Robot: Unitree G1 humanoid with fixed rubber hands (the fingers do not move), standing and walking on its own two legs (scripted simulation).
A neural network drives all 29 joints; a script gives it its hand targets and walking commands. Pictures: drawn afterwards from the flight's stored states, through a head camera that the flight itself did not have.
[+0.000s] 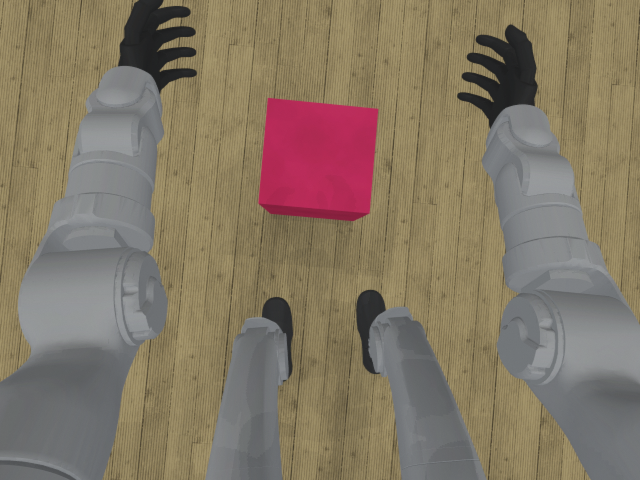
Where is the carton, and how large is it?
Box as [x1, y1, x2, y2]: [258, 98, 377, 220]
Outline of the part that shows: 268,98 258,203 270,213 354,220 368,213 370,202 377,109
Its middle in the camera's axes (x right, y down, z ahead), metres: -0.01 -0.15 +0.85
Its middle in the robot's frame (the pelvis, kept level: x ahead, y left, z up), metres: +0.52 -0.01 -0.53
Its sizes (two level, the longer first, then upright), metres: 0.210 0.200 0.250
